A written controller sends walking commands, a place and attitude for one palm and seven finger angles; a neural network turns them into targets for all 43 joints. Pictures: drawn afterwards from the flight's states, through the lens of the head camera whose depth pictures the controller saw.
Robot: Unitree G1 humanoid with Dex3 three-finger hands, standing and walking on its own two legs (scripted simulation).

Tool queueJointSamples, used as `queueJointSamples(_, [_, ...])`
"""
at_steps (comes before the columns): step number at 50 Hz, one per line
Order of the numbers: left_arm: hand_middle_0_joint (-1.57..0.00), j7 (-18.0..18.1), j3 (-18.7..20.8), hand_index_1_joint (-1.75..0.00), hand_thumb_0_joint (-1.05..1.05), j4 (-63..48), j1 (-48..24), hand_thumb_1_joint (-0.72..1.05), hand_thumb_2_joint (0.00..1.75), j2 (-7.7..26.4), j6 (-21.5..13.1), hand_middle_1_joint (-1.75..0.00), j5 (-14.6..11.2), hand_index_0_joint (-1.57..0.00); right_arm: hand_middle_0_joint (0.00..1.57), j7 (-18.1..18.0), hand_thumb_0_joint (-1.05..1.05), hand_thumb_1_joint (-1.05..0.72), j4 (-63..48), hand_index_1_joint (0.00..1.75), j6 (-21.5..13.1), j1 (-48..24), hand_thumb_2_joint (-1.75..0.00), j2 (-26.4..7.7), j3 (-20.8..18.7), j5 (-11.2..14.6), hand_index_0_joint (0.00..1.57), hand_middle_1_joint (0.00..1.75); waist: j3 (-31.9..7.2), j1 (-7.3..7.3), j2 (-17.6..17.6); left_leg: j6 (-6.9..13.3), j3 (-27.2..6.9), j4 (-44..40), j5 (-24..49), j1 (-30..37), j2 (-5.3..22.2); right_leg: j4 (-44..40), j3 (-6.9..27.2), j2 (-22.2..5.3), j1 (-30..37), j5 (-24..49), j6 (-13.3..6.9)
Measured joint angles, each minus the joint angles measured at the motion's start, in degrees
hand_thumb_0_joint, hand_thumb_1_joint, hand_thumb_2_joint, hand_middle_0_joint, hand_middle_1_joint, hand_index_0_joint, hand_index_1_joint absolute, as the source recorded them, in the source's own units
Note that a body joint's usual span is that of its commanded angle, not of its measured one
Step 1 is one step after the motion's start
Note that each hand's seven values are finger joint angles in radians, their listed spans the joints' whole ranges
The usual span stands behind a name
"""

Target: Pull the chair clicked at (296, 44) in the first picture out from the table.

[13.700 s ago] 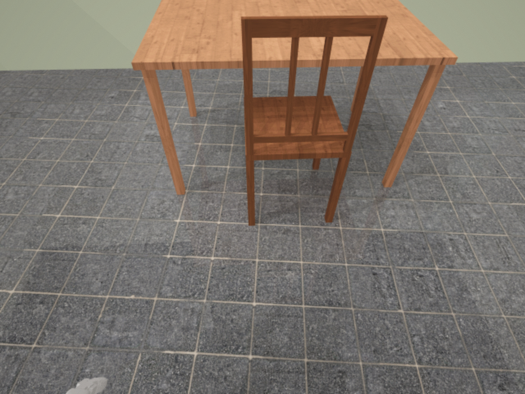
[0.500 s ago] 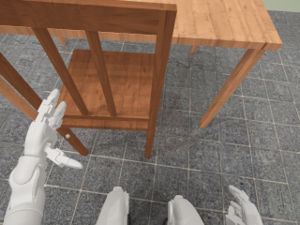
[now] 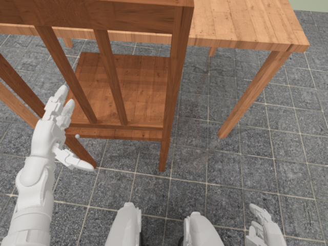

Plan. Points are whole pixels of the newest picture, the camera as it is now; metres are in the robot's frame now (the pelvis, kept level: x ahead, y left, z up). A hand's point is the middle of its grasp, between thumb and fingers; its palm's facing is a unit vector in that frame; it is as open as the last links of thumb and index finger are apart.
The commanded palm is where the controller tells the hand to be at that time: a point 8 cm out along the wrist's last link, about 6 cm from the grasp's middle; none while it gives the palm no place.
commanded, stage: push the fingers through the gap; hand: left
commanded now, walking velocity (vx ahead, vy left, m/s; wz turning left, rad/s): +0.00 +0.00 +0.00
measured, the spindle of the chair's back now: (75, 87) +0.47 +0.23 +0.05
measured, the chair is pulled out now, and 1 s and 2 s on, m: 0.00 0.00 0.00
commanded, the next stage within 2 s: hook a spindle and tug to test in 1.26 s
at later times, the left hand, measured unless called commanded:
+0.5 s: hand (81, 115) +0.41 +0.22 +0.03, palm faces -0.02 -1.00 -0.05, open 17.0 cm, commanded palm +0.39 +0.26 +0.03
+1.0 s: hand (85, 103) +0.45 +0.21 +0.03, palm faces -0.02 -1.00 -0.04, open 17.0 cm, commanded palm +0.42 +0.26 +0.03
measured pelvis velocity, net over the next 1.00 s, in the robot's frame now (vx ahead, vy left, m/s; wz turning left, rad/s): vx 0.00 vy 0.00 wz -0.03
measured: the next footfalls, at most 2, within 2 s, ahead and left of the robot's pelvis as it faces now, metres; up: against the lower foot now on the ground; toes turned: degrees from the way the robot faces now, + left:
none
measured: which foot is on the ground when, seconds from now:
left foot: down 0.00-1.00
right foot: down 0.00-1.00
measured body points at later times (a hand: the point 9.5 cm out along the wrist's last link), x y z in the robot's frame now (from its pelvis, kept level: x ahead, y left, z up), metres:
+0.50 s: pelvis +0.00 +0.00 +0.00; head +0.13 +0.02 +0.43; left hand +0.41 +0.27 +0.03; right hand +0.10 -0.27 -0.11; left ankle +0.06 +0.11 -0.62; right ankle +0.01 -0.12 -0.62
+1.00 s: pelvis +0.00 +0.00 +0.00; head +0.15 +0.02 +0.42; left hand +0.44 +0.27 +0.03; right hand +0.08 -0.27 -0.12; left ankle +0.06 +0.11 -0.62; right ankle +0.01 -0.12 -0.62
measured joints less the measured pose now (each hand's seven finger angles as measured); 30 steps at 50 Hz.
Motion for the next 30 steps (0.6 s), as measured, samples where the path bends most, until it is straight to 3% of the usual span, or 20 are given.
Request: queueJointSamples(30, [-0.06, 0.05, 4.15, -0.08, -0.02, 15.88, -15.4, -0.5, 0.3, 3.91, -0.52, -0.08, 2.76, -0.06, 0.2, 1.05, 0.01, -0.9, 1.92, 0.3, 3.05, 3.16, -0.9, -0.47, 0.03, -0.46, 0.2, 0.3, 0.44, -2.12, 0.09, 0.05, 0.43, 0.14, -0.07, -2.36, 0.54, 0.07, 0.57, 0.54, -2.69, 0.3, 0.04])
